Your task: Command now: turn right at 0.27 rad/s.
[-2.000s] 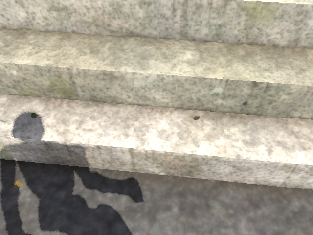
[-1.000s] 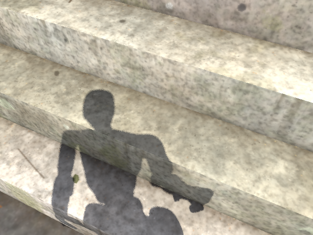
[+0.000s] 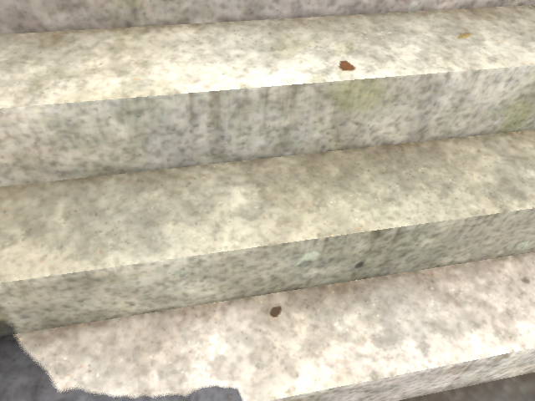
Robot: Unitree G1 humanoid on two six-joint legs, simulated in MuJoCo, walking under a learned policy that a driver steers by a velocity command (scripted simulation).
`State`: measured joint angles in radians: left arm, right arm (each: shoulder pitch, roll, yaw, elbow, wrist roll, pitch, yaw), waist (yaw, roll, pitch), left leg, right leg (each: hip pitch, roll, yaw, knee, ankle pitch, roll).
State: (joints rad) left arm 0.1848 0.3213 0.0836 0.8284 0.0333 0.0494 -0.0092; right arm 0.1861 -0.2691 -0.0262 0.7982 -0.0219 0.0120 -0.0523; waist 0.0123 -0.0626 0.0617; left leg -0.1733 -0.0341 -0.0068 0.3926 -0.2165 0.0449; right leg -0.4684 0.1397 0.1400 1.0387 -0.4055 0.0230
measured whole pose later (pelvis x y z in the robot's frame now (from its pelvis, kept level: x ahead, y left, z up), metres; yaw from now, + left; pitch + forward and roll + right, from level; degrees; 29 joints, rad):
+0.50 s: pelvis -0.05 +0.00 -0.01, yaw +12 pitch -1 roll -1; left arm 0.14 0.28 0.04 0.91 0.02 0.02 0.04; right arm 0.20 -0.29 -0.06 0.87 -0.01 0.06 0.02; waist -0.01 0.00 0.10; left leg -0.30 0.00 0.03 0.77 -0.47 0.01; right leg -0.15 -0.03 -0.09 0.45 -0.28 0.00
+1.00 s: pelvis -0.08 +0.02 +0.00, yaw +27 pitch -1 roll -1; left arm 0.14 0.31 0.04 0.90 0.01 0.04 0.03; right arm 0.17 -0.30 -0.05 0.88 -0.02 0.04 -0.01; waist -0.01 -0.01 0.09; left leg -0.20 -0.13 -0.17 0.39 -0.16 0.09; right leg -0.35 0.01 0.04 0.76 -0.39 0.03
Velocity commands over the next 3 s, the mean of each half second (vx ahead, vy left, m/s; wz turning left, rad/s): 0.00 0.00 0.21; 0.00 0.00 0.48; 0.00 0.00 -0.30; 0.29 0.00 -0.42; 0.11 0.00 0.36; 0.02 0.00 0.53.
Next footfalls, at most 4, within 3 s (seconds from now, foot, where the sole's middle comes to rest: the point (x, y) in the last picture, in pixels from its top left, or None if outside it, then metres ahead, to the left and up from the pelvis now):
0.20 right None -0.01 -0.13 -0.78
0.56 left None -0.05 0.10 -0.78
1.10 right None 0.02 -0.08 -0.78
1.70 right None -0.03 -0.11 -0.78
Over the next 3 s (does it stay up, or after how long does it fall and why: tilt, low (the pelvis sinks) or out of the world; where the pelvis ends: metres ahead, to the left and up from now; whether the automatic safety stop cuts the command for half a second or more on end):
stays up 0.07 -0.12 0.00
